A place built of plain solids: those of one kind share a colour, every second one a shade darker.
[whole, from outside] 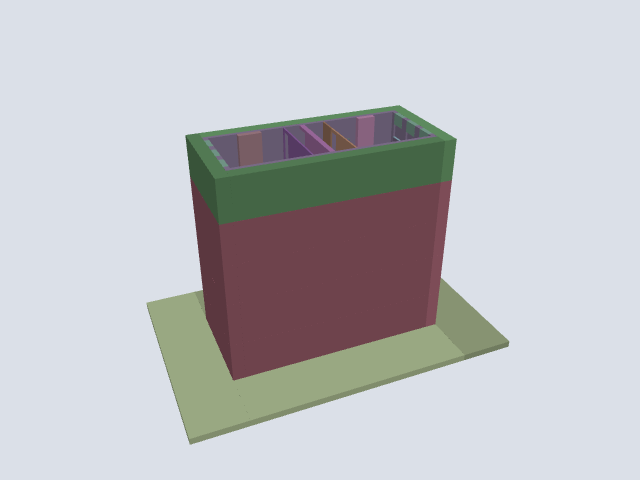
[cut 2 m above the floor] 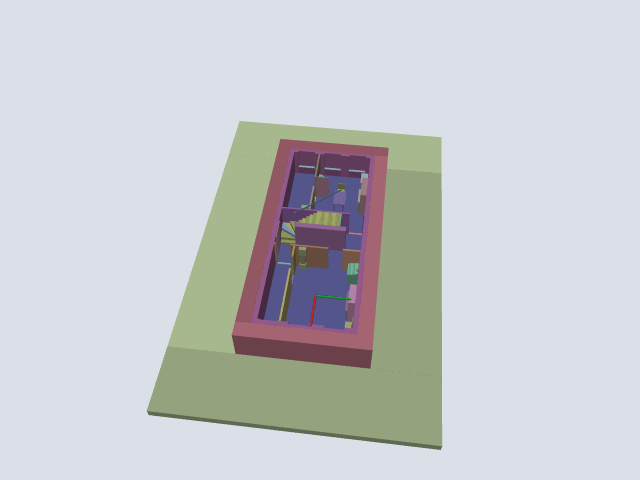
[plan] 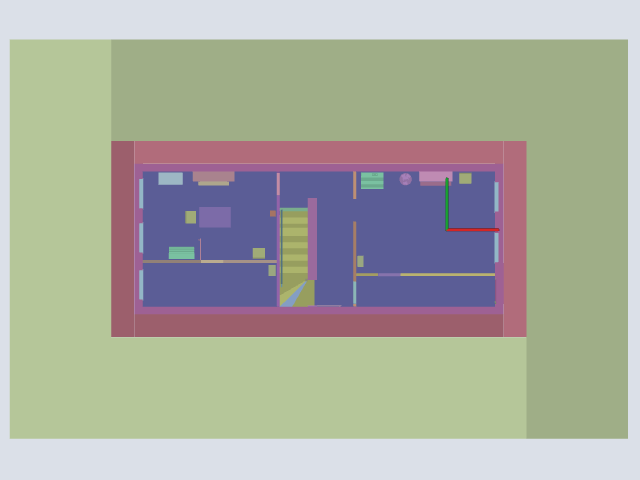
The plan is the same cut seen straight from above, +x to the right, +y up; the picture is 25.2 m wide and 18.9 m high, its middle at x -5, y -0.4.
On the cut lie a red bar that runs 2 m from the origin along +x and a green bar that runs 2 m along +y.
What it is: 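A canal house whose stairs wind out of a door and run across the house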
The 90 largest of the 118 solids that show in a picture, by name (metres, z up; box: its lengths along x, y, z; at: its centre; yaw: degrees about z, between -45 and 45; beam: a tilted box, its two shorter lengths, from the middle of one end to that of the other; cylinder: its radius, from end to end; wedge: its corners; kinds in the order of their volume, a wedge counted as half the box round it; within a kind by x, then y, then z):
{
 "wall_fill_storey_1": {"box": [0.9, 7.72, 3.52], "at": [-12.77, -0.36, 1.26]},
 "wall_fill_storey_2": {"box": [0.9, 7.72, 3.34], "at": [-12.77, -0.36, 4.69]},
 "wall_fill_storey_3": {"box": [0.9, 7.72, 2.94], "at": [-12.77, -0.36, 7.83]},
 "wall_fill_storey_4": {"box": [0.9, 7.72, 3.0], "at": [-12.77, -0.36, 10.8]},
 "wall_fill_storey_5": {"box": [14.55, 0.9, 3.52], "at": [-5.04, -3.77, 1.26]},
 "wall_fill_storey_6": {"box": [14.55, 0.9, 3.34], "at": [-5.04, -3.77, 4.69]},
 "wall_fill_storey_7": {"box": [14.55, 0.9, 2.94], "at": [-5.04, -3.77, 7.83]},
 "wall_fill_storey_8": {"box": [14.55, 0.9, 3.0], "at": [-5.04, -3.77, 10.8]},
 "wall_fill_storey_9": {"box": [14.55, 0.9, 3.52], "at": [-5.04, 3.05, 1.26]},
 "wall_fill_storey_10": {"box": [0.9, 7.72, 3.52], "at": [2.68, -0.36, 1.26]},
 "wall_fill_storey_11": {"box": [0.9, 7.72, 3.34], "at": [2.68, -0.36, 4.69]},
 "wall_fill_storey_12": {"box": [0.9, 7.72, 2.94], "at": [2.68, -0.36, 7.83]},
 "wall_fill_storey_13": {"box": [0.9, 7.72, 3.0], "at": [2.68, -0.36, 10.8]},
 "ground_garden_1": {"box": [4.0, 15.72, 0.5], "at": [-15.22, -0.36, -0.27]},
 "ground_garden_2": {"box": [16.35, 4.0, 0.5], "at": [-5.04, -6.22, -0.27]},
 "ground_garden_3": {"box": [16.35, 4.0, 0.5], "at": [-5.04, 5.5, -0.27]},
 "ground_garden_4": {"box": [4.0, 15.72, 0.5], "at": [5.13, -0.36, -0.27]},
 "wall_fill_attic_1": {"box": [0.9, 7.72, 2.98], "at": [-12.77, -0.36, 13.8]},
 "wall_fill_attic_2": {"box": [14.55, 0.9, 2.98], "at": [-5.04, -3.77, 13.8]},
 "wall_fill_attic_3": {"box": [14.55, 0.9, 2.98], "at": [-5.04, 3.05, 13.8]},
 "wall_fill_attic_4": {"box": [0.9, 7.72, 2.98], "at": [2.68, -0.36, 13.8]},
 "floor_storey_1": {"box": [13.87, 5.33, 0.55], "at": [-5.04, -0.36, -0.28]},
 "wall_storey_1": {"box": [0.2, 1.15, 2.02], "at": [-12.22, -2.17, 1.61]},
 "wall_storey_2": {"box": [0.2, 1.15, 2.02], "at": [-12.22, -0.32, 1.61]},
 "wall_storey_3": {"box": [0.2, 1.15, 2.02], "at": [-12.22, 1.43, 1.61]},
 "wall_storey_4": {"box": [0.34, 0.58, 3.17], "at": [-12.15, -3.03, 1.43]},
 "wall_storey_5": {"box": [0.34, 1.15, 0.75], "at": [-12.15, -2.17, 0.22]},
 "wall_storey_6": {"box": [0.34, 0.7, 3.17], "at": [-12.15, -1.24, 1.43]},
 "wall_storey_7": {"box": [0.34, 1.15, 0.75], "at": [-12.15, -0.32, 0.22]},
 "wall_storey_8": {"box": [0.34, 0.6, 3.17], "at": [-12.15, 0.55, 1.43]},
 "wall_storey_9": {"box": [0.34, 1.15, 0.75], "at": [-12.15, 1.43, 0.22]},
 "wall_storey_10": {"box": [0.34, 0.6, 3.17], "at": [-12.15, 2.3, 1.43]},
 "wall_storey_11": {"box": [14.55, 0.3, 3.17], "at": [-5.04, -3.17, 1.43]},
 "wall_storey_12": {"box": [14.55, 0.3, 3.17], "at": [-5.04, 2.45, 1.43]},
 "wall_storey_13": {"box": [0.34, 0.65, 3.17], "at": [2.06, -1.6, 1.43]},
 "wall_storey_14": {"box": [0.34, 0.85, 3.17], "at": [2.06, 0.3, 1.43]},
 "wall_storey_15": {"box": [0.34, 0.73, 3.17], "at": [2.06, 2.24, 1.43]},
 "wall_storey_16": {"box": [0.3, 1.0, 2.2], "at": [2.08, -2.42, 1.1]},
 "wall_storey_17": {"box": [0.2, 1.15, 2.02], "at": [2.13, -0.7, 1.61]},
 "wall_storey_18": {"box": [0.2, 1.15, 2.02], "at": [2.13, 1.3, 1.61]},
 "wall_attic_1": {"box": [14.55, 0.3, 2.98], "at": [-5.04, -3.17, 13.8]},
 "wall_attic_2": {"box": [14.55, 0.3, 2.98], "at": [-5.04, 2.45, 13.8]},
 "wall_attic_3": {"box": [0.34, 0.63, 2.98], "at": [2.06, -1.25, 13.8]},
 "wall_attic_4": {"box": [0.34, 0.62, 2.98], "at": [2.06, 0.53, 13.8]},
 "wall_attic_5": {"box": [0.34, 0.61, 2.98], "at": [2.06, 2.29, 13.8]},
 "wall_attic_6": {"box": [0.2, 1.15, 1.0], "at": [2.13, 1.41, 13.95]},
 "step_stair_1": {"wedge": [[-6.58, -3.03, -0.05], [-6.58, -3.03, 0.61], [-6.58, -2.49, -0.05], [-6.58, -2.49, 0.61], [-5.58, -2.03, -0.05], [-5.58, -2.03, 0.61], [-5.58, -1.91, -0.05], [-5.58, -1.91, 0.61]]},
 "step_stair_2": {"wedge": [[-6.58, -2.58, -0.05], [-6.58, -2.58, 0.82], [-6.58, -1.86, -0.05], [-6.58, -1.86, 0.82], [-5.58, -2.01, -0.05], [-5.58, -2.01, 0.82], [-5.58, -1.86, -0.05], [-5.58, -1.86, 0.82]]},
 "step_stair_3": {"wedge": [[-6.19, -3.03, -0.05], [-6.19, -3.03, 0.41], [-5.61, -2.03, -0.05], [-5.61, -2.03, 0.41], [-5.46, -3.03, -0.05], [-5.46, -3.03, 0.41], [-5.46, -2.03, -0.05], [-5.46, -2.03, 0.41]]},
 "step_stair_4": {"box": [1.1, 0.32, 1.07], "at": [-6.03, -1.78, 0.49]},
 "step_stair_5": {"box": [1.1, 0.32, 1.28], "at": [-6.03, -1.54, 0.59]},
 "step_stair_6": {"box": [1.1, 0.32, 1.48], "at": [-6.03, -1.3, 0.69]},
 "step_stair_7": {"box": [1.1, 0.32, 1.68], "at": [-6.03, -1.05, 0.79]},
 "step_stair_8": {"box": [1.1, 0.32, 1.89], "at": [-6.03, -0.81, 0.89]},
 "step_stair_9": {"box": [1.1, 0.32, 2.09], "at": [-6.03, -0.57, 1.0]},
 "step_stair_10": {"box": [1.1, 0.32, 2.3], "at": [-6.03, -0.32, 1.1]},
 "step_stair_11": {"box": [1.1, 0.32, 2.5], "at": [-6.03, -0.08, 1.2]},
 "step_stair_12": {"box": [1.1, 0.32, 2.71], "at": [-6.03, 0.16, 1.3]},
 "step_stair_13": {"box": [1.1, 0.32, 2.91], "at": [-6.03, 0.4, 1.41]},
 "step_stair_14": {"box": [1.1, 0.32, 3.11], "at": [-6.03, 0.65, 1.51]},
 "step_stair_15": {"box": [0.32, 1.1, 0.25], "at": [-5.38, -2.47, 0.08]},
 "wall_spine_1": {"box": [0.36, 4.28, 2.73], "at": [-5.3, -0.88, 13.92]},
 "wall_spine_2": {"box": [0.36, 3.23, 3.02], "at": [-5.3, -0.36, 1.51]},
 "wall_spine_3": {"box": [0.36, 1.04, 0.23], "at": [-5.3, 1.78, 15.17]},
 "wall_breastb_1": {"box": [1.64, 0.4, 3.02], "at": [-9.19, 2.1, 1.51]},
 "wall_breastb_2": {"box": [1.64, 0.4, 2.73], "at": [-9.19, 2.1, 13.92]},
 "wall_breastf_1": {"box": [1.31, 0.4, 3.02], "at": [-0.44, 2.1, 1.51]},
 "wall_breastf_2": {"box": [1.31, 0.4, 2.73], "at": [-0.44, 2.1, 13.92]},
 "wall_partN_1": {"box": [0.12, 4.36, 2.73], "at": [-6.64, -0.84, 13.92]},
 "wall_partN_2": {"box": [0.12, 4.38, 3.02], "at": [-6.64, -0.83, 1.51]},
 "wall_partS_1": {"box": [0.12, 3.07, 2.73], "at": [-3.63, -1.49, 13.92]},
 "wall_partS_2": {"box": [0.12, 2.36, 3.02], "at": [-3.63, -0.85, 1.51]},
 "wall_partS_3": {"box": [0.12, 1.35, 2.73], "at": [-3.63, 1.62, 13.92]},
 "wall_partS_4": {"box": [0.12, 1.09, 3.02], "at": [-3.63, 1.75, 1.51]},
 "wall_roomf_1": {"box": [0.86, 0.12, 3.02], "at": [-3.14, -1.76, 1.51]},
 "wall_roomf_2": {"box": [3.72, 0.12, 3.02], "at": [0.03, -1.76, 1.51]},
 "wall_roomb_1": {"box": [2.29, 0.12, 3.02], "at": [-10.83, -1.25, 1.51]},
 "wall_roomb_2": {"box": [2.11, 0.12, 3.02], "at": [-7.75, -1.25, 1.51]},
 "wall_head_attic_1": {"box": [0.34, 1.15, 0.83], "at": [-12.15, -2.14, 14.87]},
 "wall_head_attic_2": {"box": [0.34, 1.15, 0.83], "at": [2.06, -2.14, 14.87]},
 "wall_head_attic_3": {"box": [0.34, 1.15, 0.83], "at": [2.06, -0.36, 14.87]},
 "wall_head_attic_4": {"box": [0.34, 1.15, 0.83], "at": [2.06, 1.41, 14.87]},
 "floor_stair_hda_1": {"box": [1.1, 0.14, 3.32], "at": [-6.03, 0.8, 1.61]},
 "writing_desk_1": {"box": [0.85, 0.65, 0.93], "at": [-2.94, 1.94, 0.47]},
 "step_stair_w1t02a_1": {"wedge": [[-6.58, -3.03, -0.05], [-6.58, -3.03, 0.61], [-6.09, -3.03, -0.05], [-6.09, -3.03, 0.61], [-5.58, -2.03, -0.05], [-5.58, -2.03, 0.61], [-5.52, -2.03, -0.05], [-5.52, -2.03, 0.61]]},
 "rail_stair_1": {"wedge": [[-6.54, -2.14, 1.72], [-6.54, -2.14, 1.8], [-6.54, 0.8, 4.19], [-6.54, 0.8, 4.26], [-6.48, -2.14, 1.72], [-6.48, -2.14, 1.8], [-6.48, 0.8, 4.19], [-6.48, 0.8, 4.26]]},
 "longcase_clock_1": {"box": [0.29, 0.43, 0.58], "at": [-6.89, -1.6, 1.73]},
 "longcase_clock_2": {"box": [0.24, 0.45, 0.57], "at": [-3.41, -1.24, 1.72]},
 "door_leaf_spine_1": {"box": [0.97, 0.04, 2.48], "at": [-4.63, -2.99, 1.24]},
 "door_leaf_roomb_1": {"box": [0.04, 0.85, 1.97], "at": [-9.71, -0.77, 1.07]}
}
